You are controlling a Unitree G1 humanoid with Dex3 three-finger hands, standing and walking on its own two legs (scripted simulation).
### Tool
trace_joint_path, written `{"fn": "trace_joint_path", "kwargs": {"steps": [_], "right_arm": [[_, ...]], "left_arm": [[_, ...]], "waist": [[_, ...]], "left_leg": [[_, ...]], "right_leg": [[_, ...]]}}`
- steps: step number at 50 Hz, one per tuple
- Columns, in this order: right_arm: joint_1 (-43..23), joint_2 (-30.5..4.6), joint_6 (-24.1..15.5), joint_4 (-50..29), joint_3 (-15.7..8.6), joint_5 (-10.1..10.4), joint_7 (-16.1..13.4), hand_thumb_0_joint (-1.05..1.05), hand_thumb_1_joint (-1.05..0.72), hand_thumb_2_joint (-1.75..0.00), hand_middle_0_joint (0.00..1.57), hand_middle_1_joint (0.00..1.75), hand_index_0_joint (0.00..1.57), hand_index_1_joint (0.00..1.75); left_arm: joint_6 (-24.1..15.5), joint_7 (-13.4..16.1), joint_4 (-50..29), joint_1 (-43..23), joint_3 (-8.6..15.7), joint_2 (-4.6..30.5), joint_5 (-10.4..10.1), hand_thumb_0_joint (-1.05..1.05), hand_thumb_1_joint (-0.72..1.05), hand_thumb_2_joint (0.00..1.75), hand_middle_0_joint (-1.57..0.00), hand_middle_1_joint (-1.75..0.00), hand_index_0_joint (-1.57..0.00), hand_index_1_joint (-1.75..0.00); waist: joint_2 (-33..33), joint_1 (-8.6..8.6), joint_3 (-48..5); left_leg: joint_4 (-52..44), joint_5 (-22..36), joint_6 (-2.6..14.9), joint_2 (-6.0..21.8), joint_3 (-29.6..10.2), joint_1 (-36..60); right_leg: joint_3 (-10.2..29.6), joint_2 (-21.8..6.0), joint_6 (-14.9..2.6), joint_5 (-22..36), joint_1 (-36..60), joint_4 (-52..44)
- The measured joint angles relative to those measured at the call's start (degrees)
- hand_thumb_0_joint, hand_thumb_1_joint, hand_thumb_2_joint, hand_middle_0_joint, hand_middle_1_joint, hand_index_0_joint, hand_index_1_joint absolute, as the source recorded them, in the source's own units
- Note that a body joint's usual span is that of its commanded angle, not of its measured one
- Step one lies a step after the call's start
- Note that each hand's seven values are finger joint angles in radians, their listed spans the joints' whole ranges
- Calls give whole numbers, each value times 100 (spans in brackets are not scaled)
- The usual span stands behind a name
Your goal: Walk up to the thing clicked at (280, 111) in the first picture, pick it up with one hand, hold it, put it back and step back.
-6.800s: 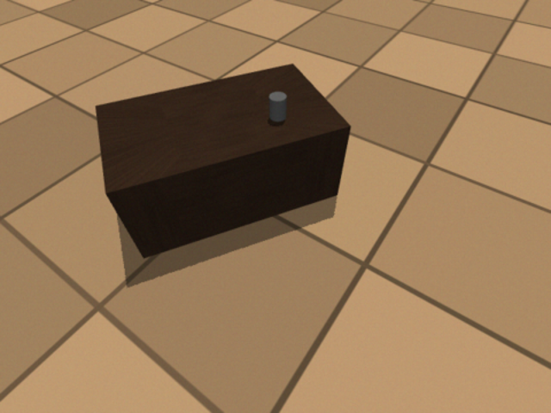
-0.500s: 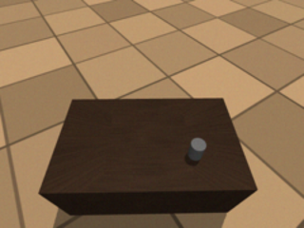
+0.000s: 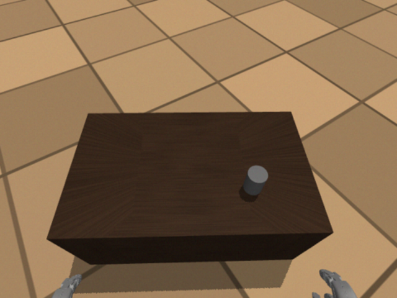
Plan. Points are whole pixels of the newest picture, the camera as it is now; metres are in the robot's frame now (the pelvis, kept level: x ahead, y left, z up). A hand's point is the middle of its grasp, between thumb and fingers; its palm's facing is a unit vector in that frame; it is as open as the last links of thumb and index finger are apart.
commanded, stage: go down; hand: right
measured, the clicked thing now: (255, 180) +0.52 -0.20 -0.31
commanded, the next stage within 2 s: none
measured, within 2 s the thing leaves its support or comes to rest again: neither
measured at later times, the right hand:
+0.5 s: hand (322, 297) +0.14 -0.26 -0.14, palm faces +0.03 +0.95 -0.32, open 17.0 cm
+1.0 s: hand (327, 295) +0.14 -0.27 -0.13, palm faces +0.06 +0.95 -0.32, open 17.6 cm
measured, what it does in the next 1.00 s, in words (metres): stands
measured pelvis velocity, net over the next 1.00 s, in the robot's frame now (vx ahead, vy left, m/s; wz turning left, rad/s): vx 0.01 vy -0.02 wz -0.04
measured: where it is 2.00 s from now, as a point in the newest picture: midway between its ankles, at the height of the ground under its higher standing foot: outside the picture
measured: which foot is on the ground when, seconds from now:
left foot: down 0.00-1.00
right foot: down 0.00-1.00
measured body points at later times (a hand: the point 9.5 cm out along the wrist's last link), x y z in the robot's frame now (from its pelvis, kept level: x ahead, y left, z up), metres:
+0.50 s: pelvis +0.00 -0.02 -0.03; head +0.05 -0.01 +0.42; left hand +0.16 +0.26 -0.12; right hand +0.14 -0.31 -0.12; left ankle +0.03 +0.11 -0.74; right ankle -0.05 -0.14 -0.74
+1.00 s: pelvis +0.01 -0.02 -0.04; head +0.05 -0.02 +0.40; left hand +0.17 +0.25 -0.11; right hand +0.14 -0.32 -0.11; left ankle +0.03 +0.11 -0.74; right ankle -0.05 -0.14 -0.74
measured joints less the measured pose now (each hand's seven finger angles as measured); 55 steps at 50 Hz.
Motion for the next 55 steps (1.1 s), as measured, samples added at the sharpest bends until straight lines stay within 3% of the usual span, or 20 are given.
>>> {"fn": "trace_joint_path", "kwargs": {"steps": [4, 7, 13, 23, 37, 55], "right_arm": [[-550, 88, 436, -36, -253, -164, 32, 0, -61, -59, 10, 15, 9, 15], [-458, 111, 797, -535, -413, -262, 169, 0, -44, -44, 9, 11, 8, 11], [126, -13, 1592, -1469, -336, -341, 410, 0, -11, -21, 8, 7, 6, 7], [642, 81, 1846, -2519, -357, -357, 257, 0, 37, -6, 5, 6, 5, 6], [1144, -2, 2434, -3622, -347, -247, 271, -1, 54, -2, 5, 6, 4, 6], [1500, -92, 2757, -4512, -511, -205, 352, -1, 55, -3, 5, 6, 5, 6]], "left_arm": [[-160, 83, -338, -441, 320, -68, 56, 1, 61, 60, -9, -14, -9, -14], [-212, 72, -643, -414, 441, -127, 140, 1, 43, 43, -7, -10, -7, -10], [-98, -37, -1038, 69, 471, -221, 163, 0, 8, 21, -6, -7, -6, -6], [-297, 84, -1468, 444, 526, -280, 276, 0, -37, 7, -7, -6, -6, -6], [-342, 241, -2150, 790, 405, -347, 249, -1, -50, 4, -6, -6, -6, -6], [-301, 403, -2967, 1242, 328, -409, 210, -1, -52, 4, -7, -6, -6, -7]], "waist": [[-31, 7, -165], [-46, -6, -323], [-84, -8, -597], [-91, -8, -613], [-116, 2, -937], [-93, 14, -1091]], "left_leg": [[467, -120, -15, 75, 37, -677], [607, -187, -26, 111, 73, -854], [710, -301, -57, 133, 139, -920], [1344, -593, -116, 190, 108, -1423], [1819, -880, -152, 217, 151, -1725], [2324, -1127, -152, 252, 197, -2089]], "right_leg": [[65, 48, -23, -164, -748, 575], [111, 74, -44, -233, -954, 739], [182, 85, -76, -373, -1090, 929], [181, 117, -124, -725, -1618, 1645], [245, 121, -153, -1044, -1965, 2186], [317, 133, -142, -1286, -2352, 2705]]}}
